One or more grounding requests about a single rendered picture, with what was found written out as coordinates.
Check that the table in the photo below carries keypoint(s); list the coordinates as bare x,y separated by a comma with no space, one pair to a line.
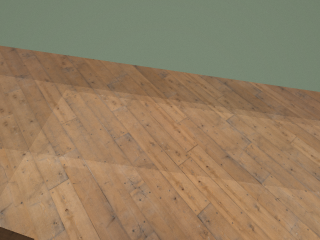
6,234

